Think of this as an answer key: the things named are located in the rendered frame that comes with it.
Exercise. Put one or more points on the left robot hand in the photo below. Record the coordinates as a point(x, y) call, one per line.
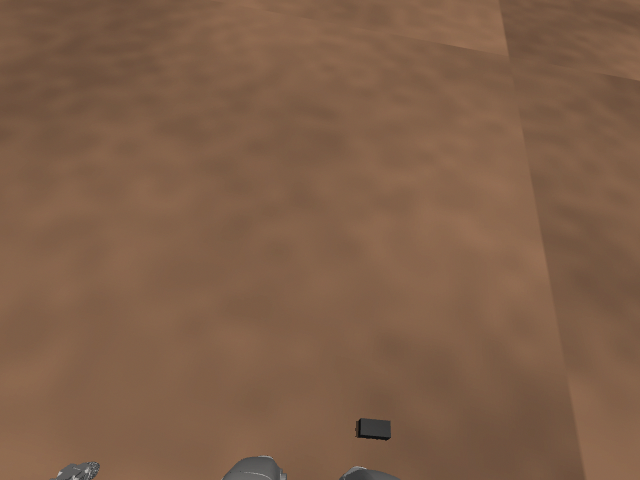
point(83, 471)

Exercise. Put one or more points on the small box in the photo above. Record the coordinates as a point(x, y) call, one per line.
point(374, 429)

